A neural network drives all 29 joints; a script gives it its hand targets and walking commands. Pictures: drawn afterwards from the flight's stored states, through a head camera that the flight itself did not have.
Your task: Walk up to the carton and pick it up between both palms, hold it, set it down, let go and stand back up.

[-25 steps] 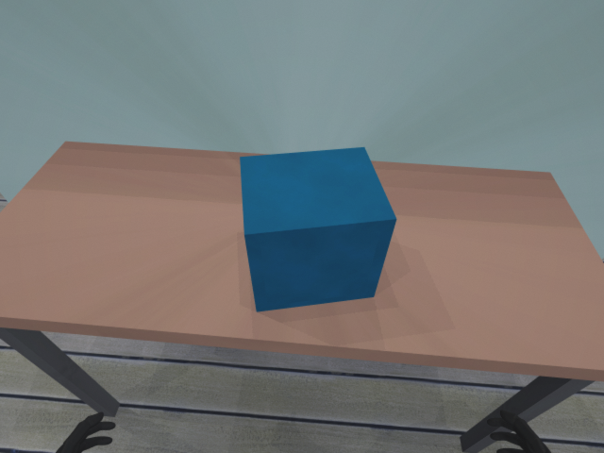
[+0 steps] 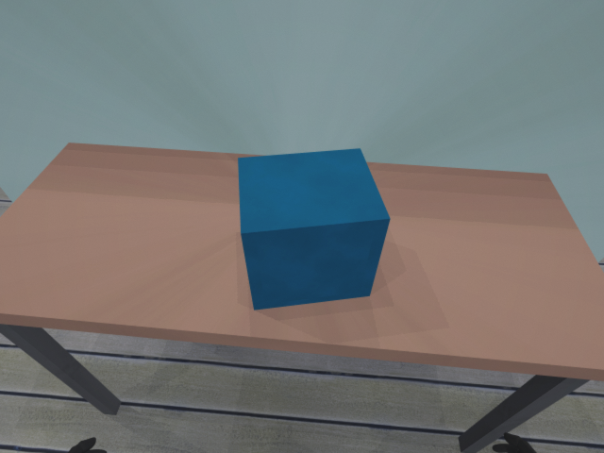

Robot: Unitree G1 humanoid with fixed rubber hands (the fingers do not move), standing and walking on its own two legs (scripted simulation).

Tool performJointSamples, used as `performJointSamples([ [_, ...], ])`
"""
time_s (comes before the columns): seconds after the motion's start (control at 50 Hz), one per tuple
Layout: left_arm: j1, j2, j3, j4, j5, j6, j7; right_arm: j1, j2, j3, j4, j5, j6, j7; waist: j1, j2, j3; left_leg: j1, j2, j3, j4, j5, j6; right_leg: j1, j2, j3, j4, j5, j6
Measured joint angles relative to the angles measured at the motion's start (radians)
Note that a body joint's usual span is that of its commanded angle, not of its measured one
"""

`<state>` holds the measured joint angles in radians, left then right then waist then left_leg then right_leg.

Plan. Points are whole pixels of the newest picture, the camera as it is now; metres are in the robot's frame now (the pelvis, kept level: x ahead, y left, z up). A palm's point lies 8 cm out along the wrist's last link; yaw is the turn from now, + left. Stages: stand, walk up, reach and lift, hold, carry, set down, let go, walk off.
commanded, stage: stand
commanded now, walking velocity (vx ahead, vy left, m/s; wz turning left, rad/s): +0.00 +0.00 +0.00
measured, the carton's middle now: (306, 229) +0.46 -0.01 +0.02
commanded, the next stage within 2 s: none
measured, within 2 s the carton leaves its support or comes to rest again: neither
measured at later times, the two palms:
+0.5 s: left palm out of the picture +0.10 +0.31 -0.10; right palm out of the picture +0.09 -0.31 -0.10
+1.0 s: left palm out of the picture +0.10 +0.31 -0.10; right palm out of the picture +0.09 -0.31 -0.10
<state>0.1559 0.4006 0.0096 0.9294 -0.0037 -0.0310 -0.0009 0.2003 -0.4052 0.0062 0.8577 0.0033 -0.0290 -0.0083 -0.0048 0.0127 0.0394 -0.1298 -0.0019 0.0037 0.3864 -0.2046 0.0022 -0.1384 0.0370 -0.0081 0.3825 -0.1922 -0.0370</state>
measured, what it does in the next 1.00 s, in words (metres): stands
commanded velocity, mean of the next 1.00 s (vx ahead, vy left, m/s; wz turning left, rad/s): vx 0.00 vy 0.00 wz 0.00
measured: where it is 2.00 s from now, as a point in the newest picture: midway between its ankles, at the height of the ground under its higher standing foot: outside the picture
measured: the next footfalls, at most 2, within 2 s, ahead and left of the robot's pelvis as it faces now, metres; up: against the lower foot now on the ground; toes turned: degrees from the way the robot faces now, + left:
none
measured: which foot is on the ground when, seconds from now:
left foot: down 0.00-1.00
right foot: down 0.00-1.00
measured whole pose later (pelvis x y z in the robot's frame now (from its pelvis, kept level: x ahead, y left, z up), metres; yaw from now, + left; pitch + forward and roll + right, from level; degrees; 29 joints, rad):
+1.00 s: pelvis +0.01 +0.00 +0.00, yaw -1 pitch -2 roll +0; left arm 0.14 0.38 0.02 1.02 -0.01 -0.03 0.01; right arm 0.17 -0.39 0.01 0.99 0.00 -0.03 -0.02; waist 0.00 0.01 0.03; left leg -0.10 0.01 0.00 0.33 -0.18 -0.01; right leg -0.11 0.04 0.00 0.32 -0.17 -0.04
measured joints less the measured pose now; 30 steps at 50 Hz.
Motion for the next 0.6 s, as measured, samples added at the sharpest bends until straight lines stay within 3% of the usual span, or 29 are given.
performJointSamples([
  [0.6, -0.012, -0.011, 0.002, 0.080, -0.004, 0.002, 0.010, -0.026, 0.005, 0.008, 0.107, 0.000, -0.001, -0.012, 0.002, -0.001, -0.011, 0.018, 0.008, -0.004, -0.046, 0.017, -0.008, 0.018, 0.008, 0.005, -0.049, 0.020, -0.005],
])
